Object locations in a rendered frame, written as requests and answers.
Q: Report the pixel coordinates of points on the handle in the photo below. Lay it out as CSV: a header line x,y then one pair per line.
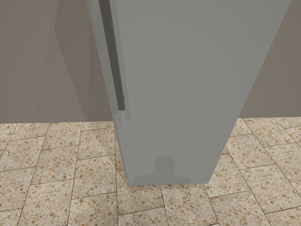
x,y
105,8

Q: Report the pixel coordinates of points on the fridge door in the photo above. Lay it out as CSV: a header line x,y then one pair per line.
x,y
187,68

